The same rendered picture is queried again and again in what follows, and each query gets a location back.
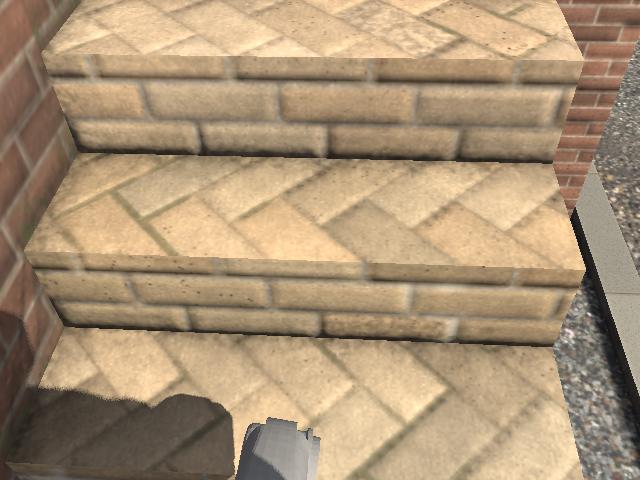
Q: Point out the left robot thigh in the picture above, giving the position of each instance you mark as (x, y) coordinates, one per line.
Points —
(278, 451)

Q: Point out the left robot shin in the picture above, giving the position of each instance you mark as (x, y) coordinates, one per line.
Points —
(250, 428)

